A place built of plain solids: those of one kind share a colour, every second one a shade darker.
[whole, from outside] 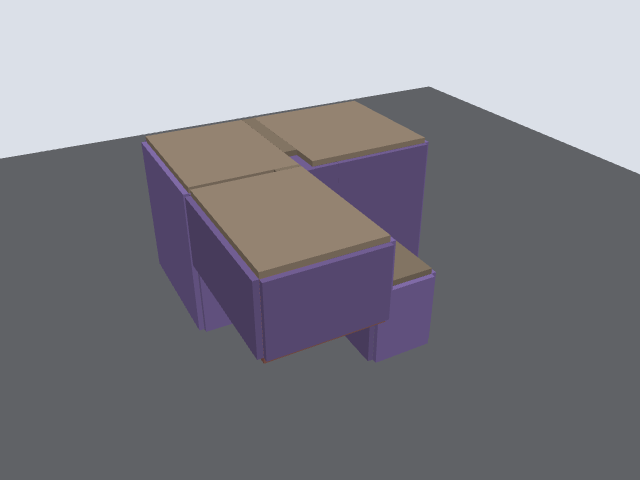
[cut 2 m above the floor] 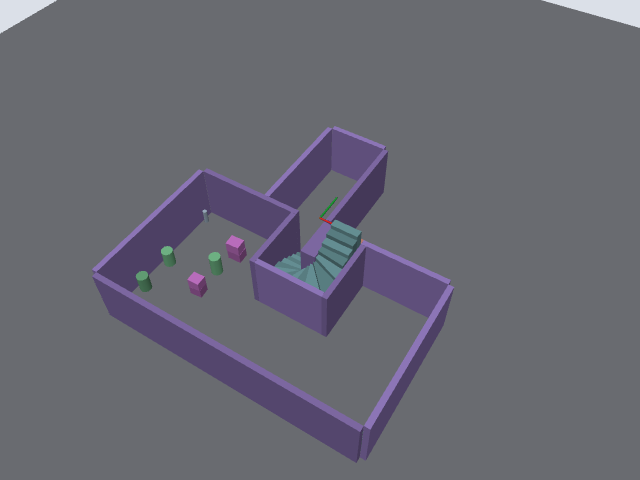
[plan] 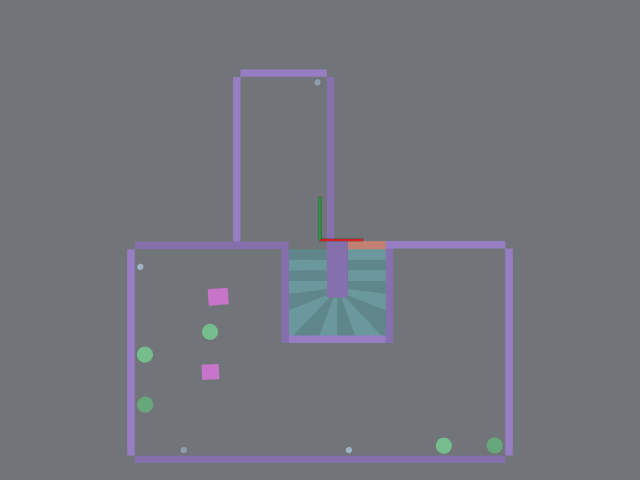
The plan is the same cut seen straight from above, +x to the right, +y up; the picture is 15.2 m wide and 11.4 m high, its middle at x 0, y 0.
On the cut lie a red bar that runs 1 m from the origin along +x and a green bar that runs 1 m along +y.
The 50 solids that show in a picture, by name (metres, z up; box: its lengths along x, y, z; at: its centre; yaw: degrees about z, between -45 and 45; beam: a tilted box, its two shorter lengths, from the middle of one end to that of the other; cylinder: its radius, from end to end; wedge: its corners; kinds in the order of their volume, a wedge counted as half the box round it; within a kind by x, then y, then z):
{
 "wall_1": {"box": [0.18, 4.9, 5.2], "at": [-4.49, -2.67, 2.55]},
 "wall_2": {"box": [3.66, 0.18, 5.2], "at": [-2.57, -0.13, 2.55]},
 "wall_3": {"box": [0.18, 3.91, 2.71], "at": [-1.98, 1.92, 1.3]},
 "wall_4": {"box": [2.05, 0.18, 2.71], "at": [-0.86, 3.96, 1.3]},
 "wall_5": {"box": [0.18, 2.23, 5.2], "at": [-0.83, -1.33, 2.55]},
 "wall_6": {"box": [0.9, 0.18, 2.49], "at": [-0.29, -0.13, 3.91]},
 "wall_7": {"box": [8.8, 0.18, 5.2], "at": [0.0, -5.21, 2.55]},
 "wall_8": {"box": [0.18, 3.91, 2.71], "at": [0.25, 1.92, 1.3]},
 "wall_9": {"box": [2.3, 0.18, 5.2], "at": [0.41, -2.36, 2.55]},
 "wall_10": {"box": [0.5, 1.35, 5.45], "at": [0.41, -0.69, 2.43]},
 "wall_11": {"box": [0.18, 5.14, 2.41], "at": [0.57, 2.55, 3.95]},
 "wall_12": {"box": [0.18, 2.25, 5.2], "at": [1.65, -1.32, 2.55]},
 "wall_13": {"box": [3.74, 0.18, 2.41], "at": [2.53, 5.21, 3.95]},
 "wall_14": {"box": [2.84, 0.18, 5.2], "at": [2.98, -0.11, 2.55]},
 "wall_15": {"box": [0.18, 4.92, 5.2], "at": [4.49, -2.66, 2.55]},
 "wall_16": {"box": [0.18, 5.14, 2.41], "at": [4.49, 2.55, 3.95]},
 "roof_1": {"box": [4.56, 4.9, 0.2], "at": [-2.12, -2.67, 5.25]},
 "roof_2": {"box": [2.05, 3.91, 0.2], "at": [-0.86, 1.92, 2.76]},
 "roof_3": {"box": [0.5, 3.75, 0.2], "at": [0.41, -3.24, 5.25]},
 "roof_4": {"box": [0.9, 0.18, 0.2], "at": [1.11, -0.11, 5.25]},
 "roof_5": {"box": [3.74, 4.92, 0.2], "at": [2.53, -2.66, 5.25]},
 "roof_6": {"box": [3.74, 5.14, 0.2], "at": [2.53, 2.55, 5.25]},
 "tread_1": {"wedge": [[-0.74, -2.27, -0.05], [-0.74, -2.27, 0.97], [-0.74, -1.67, -0.05], [-0.74, -1.67, 0.97], [-0.64, -2.27, -0.05], [-0.64, -2.27, 0.97], [0.35, -1.24, -0.05], [0.35, -1.24, 0.97]]},
 "tread_2": {"wedge": [[-0.74, -1.67, -0.05], [-0.74, -1.67, 0.81], [-0.74, -1.28, -0.05], [-0.74, -1.28, 0.81], [0.16, -1.32, -0.05], [0.16, -1.32, 0.81], [0.16, -1.16, -0.05], [0.16, -1.16, 0.81]]},
 "tread_3": {"wedge": [[-0.74, -1.28, -0.05], [-0.74, -1.28, 0.65], [-0.74, -0.97, -0.05], [-0.74, -0.97, 0.65], [0.16, -1.17, -0.05], [0.16, -1.17, 0.65], [0.16, -0.97, -0.05], [0.16, -0.97, 0.65]]},
 "tread_4": {"wedge": [[-0.74, -0.97, -0.05], [-0.74, -0.97, 0.48], [-0.74, -0.72, -0.05], [-0.74, -0.72, 0.48], [0.16, -0.98, -0.05], [0.16, -0.98, 0.48], [0.16, -0.72, -0.05], [0.16, -0.72, 0.48]]},
 "tread_5": {"wedge": [[-0.74, -0.72, -0.05], [-0.74, -0.72, 0.32], [-0.74, -0.47, -0.05], [-0.74, -0.47, 0.32], [0.16, -0.72, -0.05], [0.16, -0.72, 0.32], [0.16, -0.47, -0.05], [0.16, -0.47, 0.32]]},
 "tread_6": {"wedge": [[-0.74, -0.47, -0.05], [-0.74, -0.47, 0.16], [-0.74, -0.22, -0.05], [-0.74, -0.22, 0.16], [0.16, -0.48, -0.05], [0.16, -0.48, 0.16], [0.16, -0.22, -0.05], [0.16, -0.22, 0.16]]},
 "tread_7": {"wedge": [[-0.64, -2.27, -0.05], [-0.64, -2.27, 1.13], [-0.01, -2.27, -0.05], [-0.01, -2.27, 1.13], [0.22, -1.37, -0.05], [0.22, -1.37, 1.13], [0.32, -1.37, -0.05], [0.32, -1.37, 1.13]]},
 "tread_8": {"wedge": [[-0.02, -2.27, -0.05], [-0.02, -2.27, 1.29], [0.32, -1.37, -0.05], [0.32, -1.37, 1.29], [0.41, -2.27, -0.05], [0.41, -2.27, 1.29], [0.41, -1.37, -0.05], [0.41, -1.37, 1.29]]},
 "tread_9": {"wedge": [[0.41, -2.27, -0.05], [0.41, -2.27, 1.45], [0.41, -1.37, -0.05], [0.41, -1.37, 1.45], [0.51, -1.37, -0.05], [0.51, -1.37, 1.45], [0.84, -2.27, -0.05], [0.84, -2.27, 1.45]]},
 "tread_10": {"wedge": [[0.47, -1.24, -0.05], [0.47, -1.24, 1.78], [1.46, -2.27, -0.05], [1.46, -2.27, 1.78], [1.56, -2.27, -0.05], [1.56, -2.27, 1.78], [1.56, -1.67, -0.05], [1.56, -1.67, 1.78]]},
 "tread_11": {"wedge": [[0.5, -1.37, -0.05], [0.5, -1.37, 1.62], [0.61, -1.37, -0.05], [0.61, -1.37, 1.62], [0.84, -2.27, -0.05], [0.84, -2.27, 1.62], [1.47, -2.27, -0.05], [1.47, -2.27, 1.62]]},
 "tread_12": {"wedge": [[0.66, -1.31, -0.05], [0.66, -1.31, 1.94], [0.66, -1.16, -0.05], [0.66, -1.16, 1.94], [1.56, -1.67, -0.05], [1.56, -1.67, 1.94], [1.56, -1.28, -0.05], [1.56, -1.28, 1.94]]},
 "tread_13": {"wedge": [[0.66, -1.16, -0.05], [0.66, -1.16, 2.1], [0.66, -0.97, -0.05], [0.66, -0.97, 2.1], [1.56, -1.28, -0.05], [1.56, -1.28, 2.1], [1.56, -0.97, -0.05], [1.56, -0.97, 2.1]]},
 "tread_14": {"wedge": [[0.66, -0.97, -0.05], [0.66, -0.97, 2.26], [0.66, -0.72, -0.05], [0.66, -0.72, 2.26], [1.56, -0.97, -0.05], [1.56, -0.97, 2.26], [1.56, -0.72, -0.05], [1.56, -0.72, 2.26]]},
 "tread_15": {"wedge": [[0.66, -0.72, -0.05], [0.66, -0.72, 2.42], [0.66, -0.47, -0.05], [0.66, -0.47, 2.42], [1.56, -0.72, -0.05], [1.56, -0.72, 2.42], [1.56, -0.47, -0.05], [1.56, -0.47, 2.43]]},
 "tread_16": {"wedge": [[0.66, -0.47, -0.05], [0.66, -0.47, 2.59], [0.66, -0.22, -0.05], [0.66, -0.22, 2.59], [1.56, -0.47, -0.05], [1.56, -0.47, 2.59], [1.56, -0.22, -0.05], [1.56, -0.22, 2.59]]},
 "floor_1": {"box": [0.9, 0.2, 2.79], "at": [1.11, -0.12, 1.34]},
 "floor_2": {"box": [3.74, 5.14, 0.2], "at": [2.53, 2.55, 2.64]},
 "bin_1": {"cylinder": 0.19, "from": [-4.16, -2.72, 0.0], "to": [-4.16, -2.72, 0.62]},
 "bin_2": {"cylinder": 0.19, "from": [-4.15, -3.91, 0.0], "to": [-4.15, -3.91, 0.62]},
 "bin_3": {"cylinder": 0.19, "from": [-2.61, -2.18, 0.0], "to": [-2.61, -2.18, 0.75]},
 "bin_4": {"cylinder": 0.19, "from": [2.94, -4.88, 0.0], "to": [2.94, -4.88, 0.75]},
 "bin_5": {"cylinder": 0.19, "from": [4.15, -4.88, 0.0], "to": [4.15, -4.88, 0.75]},
 "carton_1": {"box": [0.41, 0.36, 0.4], "at": [-2.6, -3.13, 0.15], "yaw": 5.2},
 "carton_2": {"box": [0.41, 0.36, 0.35], "at": [-2.6, -3.13, 0.53], "yaw": 2.4},
 "carton_3": {"box": [0.48, 0.39, 0.38], "at": [-2.42, -1.35, 0.58], "yaw": 4.4},
 "carton_4": {"box": [0.48, 0.39, 0.43], "at": [-2.41, -1.34, 0.17], "yaw": 3.0},
 "extinguisher_1": {"cylinder": 0.07, "from": [-4.27, -0.64, 0.0], "to": [-4.27, -0.64, 0.52]}
}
